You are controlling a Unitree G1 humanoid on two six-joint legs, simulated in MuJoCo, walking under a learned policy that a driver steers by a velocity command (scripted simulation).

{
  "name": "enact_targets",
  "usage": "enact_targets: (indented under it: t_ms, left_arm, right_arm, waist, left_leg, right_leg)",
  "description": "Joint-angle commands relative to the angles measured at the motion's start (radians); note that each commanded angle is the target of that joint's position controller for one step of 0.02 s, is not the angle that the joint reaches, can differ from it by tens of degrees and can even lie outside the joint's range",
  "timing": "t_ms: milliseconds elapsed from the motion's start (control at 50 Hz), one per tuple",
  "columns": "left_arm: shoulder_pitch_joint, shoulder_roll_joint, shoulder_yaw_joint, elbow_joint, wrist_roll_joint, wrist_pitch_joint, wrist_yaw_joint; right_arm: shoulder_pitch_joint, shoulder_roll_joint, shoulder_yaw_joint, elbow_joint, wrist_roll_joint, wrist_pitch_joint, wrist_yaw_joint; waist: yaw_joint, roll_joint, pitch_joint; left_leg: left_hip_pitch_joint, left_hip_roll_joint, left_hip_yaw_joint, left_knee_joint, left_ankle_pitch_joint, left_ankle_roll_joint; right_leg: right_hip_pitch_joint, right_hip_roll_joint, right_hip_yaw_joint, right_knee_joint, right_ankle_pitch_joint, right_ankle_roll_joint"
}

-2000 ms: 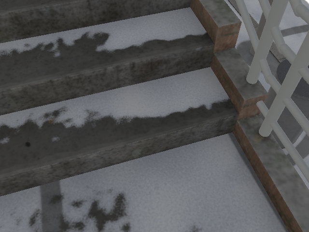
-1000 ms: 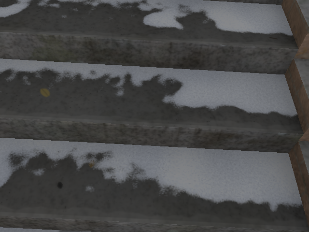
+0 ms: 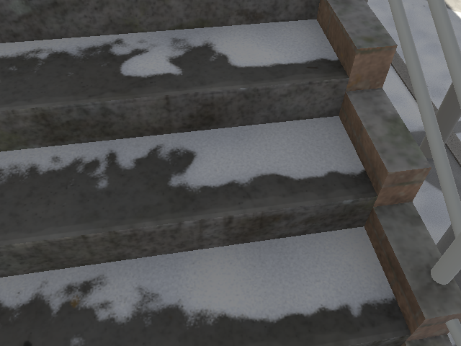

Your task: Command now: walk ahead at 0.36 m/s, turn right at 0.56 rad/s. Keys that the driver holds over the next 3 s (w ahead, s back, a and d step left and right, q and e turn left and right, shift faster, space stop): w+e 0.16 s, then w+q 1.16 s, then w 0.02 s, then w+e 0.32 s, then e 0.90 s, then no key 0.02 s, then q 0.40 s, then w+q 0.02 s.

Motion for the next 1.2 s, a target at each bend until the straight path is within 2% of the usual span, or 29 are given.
enact_targets:
  t_ms: [20,120,160,180,200,220,260,280,300,340,420,460,500,560,580,640,780,840,860,900,920,940,960,980,1040,1080,1100,1160,1200]
  left_arm:
    - [-0.18,0.006,-0.013,-0.13,0.008,-0.02,-0.008]
    - [-0.157,0.034,-0.012,-0.166,-0.01,-0.039,-0.012]
    - [0.1,0.079,0.012,-0.089,0.015,-0.065,0.014]
    - [0.21,0.117,0.024,-0.059,0.029,-0.072,0.028]
    - [0.238,0.224,0.035,-0.065,0.028,-0.07,0.041]
    - [0.234,0.201,0.034,-0.056,0.006,-0.048,0.037]
    - [0.093,0.095,0.003,-0.073,-0.017,-0.079,0.033]
    - [0.08,0.082,-0.002,-0.065,-0.014,-0.092,0.042]
    - [0.031,0.048,-0.022,-0.045,-0.049,-0.09,0.067]
    - [0.062,0.03,-0.036,-0.036,-0.03,-0.117,0.083]
    - [0.173,0.035,-0.023,-0.008,-0.037,-0.14,0.08]
    - [0.253,0.047,-0.018,-0.004,-0.011,-0.137,0.091]
    - [0.289,0.057,-0.013,0.004,-0.009,-0.152,0.098]
    - [0.349,0.007,-0.029,0.032,-0.022,-0.153,0.108]
    - [0.4,-0.015,-0.042,0.058,-0.017,-0.152,0.11]
    - [0.504,-0.009,-0.048,0.133,-0.009,-0.16,0.101]
    - [0.513,-0.001,-0.081,0.209,0.009,-0.185,0.087]
    - [0.458,0.006,-0.088,0.199,-0.018,-0.146,0.12]
    - [0.438,0.02,-0.095,0.152,-0.043,-0.143,0.126]
    - [0.423,0.163,-0.055,0.085,-0.051,-0.13,0.15]
    - [0.383,0.176,-0.038,0.021,-0.082,-0.128,0.132]
    - [0.305,0.186,-0.026,-0.049,-0.091,-0.123,0.103]
    - [0.268,0.043,-0.041,-0.111,-0.028,-0.142,0.056]
    - [0.219,0.1,-0.018,-0.182,-0.002,-0.153,0.03]
    - [0.177,-0.078,-0.063,-0.263,0.014,-0.16,0.058]
    - [0.141,-0.118,-0.078,-0.322,0.005,-0.145,0.072]
    - [0.115,-0.172,-0.101,-0.336,0.03,-0.116,0.081]
    - [-0.001,-0.149,-0.102,-0.371,0.045,-0.067,0.096]
    - [-0.138,-0.221,-0.118,-0.43,0.041,-0.06,0.099]
  right_arm:
    - [0.018,-0.126,-0.03,-0.034,0.002,-0.021,0.015]
    - [0.042,-0.138,-0.024,-0.027,0.013,-0.026,0.027]
    - [-0.037,-0.171,-0.035,-0.053,0.026,-0.011,0.026]
    - [-0.012,-0.118,-0.008,-0.064,0.03,-0.001,0.038]
    - [0.061,0.012,0.019,-0.097,0.011,0.011,0.06]
    - [-0.007,-0.093,-0.004,-0.067,-0.011,0.024,0.069]
    - [-0.049,-0.05,0.004,-0.071,0.005,0.019,0.076]
    - [-0.024,-0.043,0.004,-0.055,0.018,0.024,0.064]
    - [-0.06,-0.072,-0.002,-0.078,-0.007,0.038,0.056]
    - [0.033,-0.068,-0.015,-0.056,-0.017,0.056,0.054]
    - [0.002,-0.042,-0.028,-0.044,-0.021,0.103,0.048]
    - [-0.081,-0.019,-0.031,-0.054,-0.024,0.109,0.038]
    - [-0.14,-0.02,-0.04,-0.058,-0.024,0.122,0.024]
    - [-0.156,-0.015,-0.05,-0.049,-0.026,0.121,0.026]
    - [-0.163,0.009,-0.042,-0.058,-0.031,0.137,0.029]
    - [-0.366,0.081,-0.003,-0.181,-0.033,0.135,0.022]
    - [-0.553,0.145,0.073,-0.429,0.024,0.089,0.016]
    - [-0.543,0.147,0.109,-0.489,0.014,0.079,0.059]
    - [-0.508,0.13,0.099,-0.455,0.008,0.077,0.065]
    - [-0.281,0.09,0.076,-0.387,0.032,0.122,0.06]
    - [-0.135,0.045,0.052,-0.344,0.016,0.128,0.066]
    - [-0.071,-0.019,0.023,-0.316,0.003,0.098,0.071]
    - [-0.152,-0.114,-0.015,-0.296,0.014,0.083,0.056]
    - [-0.095,-0.218,-0.057,-0.273,-0.014,0.103,0.051]
    - [-0.159,-0.046,-0.028,-0.161,-0.006,0.057,0.024]
    - [-0.12,0.03,-0.008,-0.098,-0.013,0.034,0.034]
    - [-0.076,-0.002,-0.016,-0.049,-0.003,0.022,0.043]
    - [-0.024,0.018,-0.004,-0.033,0.012,-0.017,0.058]
    - [0.121,-0.029,-0.021,-0.013,-0.013,-0.033,0.059]
  waist:
    - [-0.029,0.131,0.062]
    - [0.008,0.152,0.036]
    - [0.127,0.088,-0.154]
    - [0.168,-0.051,-0.247]
    - [0.105,-0.258,-0.284]
    - [0.154,-0.073,-0.251]
    - [0.062,0.008,-0.078]
    - [0.043,-0.008,-0.078]
    - [-0.002,-0.059,-0.037]
    - [-0.032,-0.034,-0.088]
    - [0.004,-0.054,-0.082]
    - [0.056,-0.064,-0.077]
    - [0.053,0.065,-0.012]
    - [0.044,0.009,0.011]
    - [0.051,-0.06,0.009]
    - [0.078,0.02,0.06]
    - [0.034,-0.052,0.134]
    - [-0.004,-0.012,0.082]
    - [0.01,0.024,-0.005]
    - [-0.106,-0.225,-0.194]
    - [-0.157,-0.292,-0.336]
    - [-0.197,-0.275,-0.362]
    - [-0.097,0.026,-0.307]
    - [-0.11,0.025,-0.4]
    - [0.067,-0.046,-0.1]
    - [0.098,0.012,-0.068]
    - [0.119,0.024,-0.049]
    - [0.127,-0.053,0.045]
    - [0.039,0.111,-0.038]
  left_leg:
    - [0.04,0.289,-0.15,-0.097,0.115,0.125]
    - [-0.063,0.297,-0.044,0.056,0.582,0.116]
    - [-0.092,0.231,0.056,0.439,0.774,0.064]
    - [-0.312,0.187,0.067,0.655,0.459,0.019]
    - [-0.637,0.035,0.048,0.917,-0.268,-0.035]
    - [-0.677,0.075,-0.109,1.046,-0.202,-0.023]
    - [-0.64,0.118,-0.157,1.005,-0.042,-0.017]
    - [-0.614,0.114,-0.159,1.036,-0.014,-0.015]
    - [-0.501,0.098,-0.156,0.992,-0.086,-0.038]
    - [-0.418,0.043,-0.131,1.011,-0.056,-0.05]
    - [-0.552,0.062,-0.156,1.065,0.015,-0.049]
    - [-0.72,0.051,-0.135,1.226,-0.001,-0.027]
    - [-0.963,0.054,-0.255,1.297,0.043,-0.016]
    - [-1.018,0.032,-0.222,1.396,0.031,-0.01]
    - [-1.074,0.013,-0.187,1.536,-0.038,-0.007]
    - [-1.335,0.018,-0.145,1.788,-0.166,0.02]
    - [-1.529,0.009,-0.105,1.803,-0.326,0.078]
    - [-1.096,0.064,0.037,1.234,-0.207,0.08]
    - [-0.78,-0.043,0.178,1.119,-0.161,0.083]
    - [-0.495,-0.146,0.189,1.113,-0.223,0.151]
    - [-0.38,-0.149,0.101,1.005,-0.182,0.207]
    - [-0.235,-0.155,-0.072,0.743,-0.166,0.246]
    - [-0.02,0.084,-0.642,0.432,-0.08,0.36]
    - [0.004,0.229,-1.12,0.256,0.093,0.401]
    - [-0.334,0.132,-0.843,0.166,-0.15,0.267]
    - [-0.37,0.098,-0.702,0.15,-0.004,0.267]
    - [-0.38,0.074,-0.598,0.189,0.143,0.233]
    - [-0.556,-0.007,-0.411,0.19,0.345,0.071]
    - [-0.326,0.032,-0.478,0.174,0.412,0.093]
  right_leg:
    - [-0.18,-0.021,-0.056,-0.091,0.028,-0.022]
    - [0.075,0.031,-0.151,-0.263,0.01,-0.094]
    - [0.35,0.102,-0.141,-0.402,0.119,-0.145]
    - [0.589,-0.053,0.065,-0.509,0.017,-0.17]
    - [0.758,-0.36,0.532,-0.574,0.104,-0.296]
    - [0.675,-0.322,0.46,-0.576,0.076,-0.32]
    - [0.421,-0.246,0.223,-0.632,0.274,-0.239]
    - [0.394,-0.224,0.171,-0.639,0.395,-0.197]
    - [0.266,-0.177,-0.018,-0.596,0.822,-0.192]
    - [0.231,-0.171,-0.089,-0.584,0.972,-0.171]
    - [0.308,-0.187,-0.085,-0.62,0.686,-0.1]
    - [0.399,-0.218,0.042,-0.673,0.354,-0.163]
    - [0.538,-0.308,0.155,-0.701,0.123,-0.102]
    - [0.561,-0.273,0.046,-0.657,0.288,-0.071]
    - [0.572,-0.269,0.038,-0.628,0.324,-0.091]
    - [0.591,-0.317,0.054,-0.637,0.115,-0.148]
    - [0.529,-0.282,-0.112,-0.732,0.147,-0.107]
    - [0.4,-0.201,-0.294,-0.843,0.635,-0.117]
    - [0.328,-0.188,-0.327,-0.789,1.196,-0.121]
    - [0.393,-0.277,-0.299,-0.401,2.072,-0.099]
    - [0.461,-0.296,-0.259,-0.184,2.115,-0.12]
    - [0.354,-0.23,-0.244,0.139,1.825,-0.113]
    - [-0.159,-0.018,-0.17,0.625,0.217,-0.04]
    - [-0.305,0.098,0.036,0.937,0.046,-0.035]
    - [-0.42,0.02,0.08,1.041,0.119,-0.06]
    - [-0.55,0.024,0.062,1.255,0.071,-0.072]
    - [-0.614,0.013,0.068,1.303,0.062,-0.081]
    - [-0.606,-0.027,-0.016,0.976,0.055,-0.059]
    - [-0.865,0.006,-0.076,1.282,-0.035,-0.071]
Next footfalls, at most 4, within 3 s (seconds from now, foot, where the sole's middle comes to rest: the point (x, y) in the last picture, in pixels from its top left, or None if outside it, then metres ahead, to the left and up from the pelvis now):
0.18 right None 0.16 -0.14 -0.78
0.94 left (212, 315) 0.52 0.05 -0.63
1.44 right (205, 171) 0.89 0.06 -0.48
1.94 left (102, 78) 1.12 0.36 -0.33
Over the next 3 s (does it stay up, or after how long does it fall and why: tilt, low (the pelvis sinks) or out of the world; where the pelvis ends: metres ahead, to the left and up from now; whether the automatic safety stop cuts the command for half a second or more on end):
stays up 1.10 0.21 0.44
